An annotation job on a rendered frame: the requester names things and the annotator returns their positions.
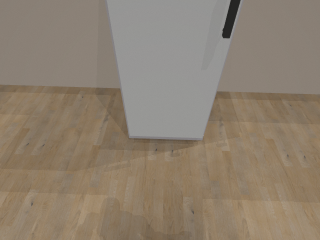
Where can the fridge door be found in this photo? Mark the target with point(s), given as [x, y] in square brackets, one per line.
[170, 56]

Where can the handle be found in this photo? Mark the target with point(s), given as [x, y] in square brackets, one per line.
[230, 18]

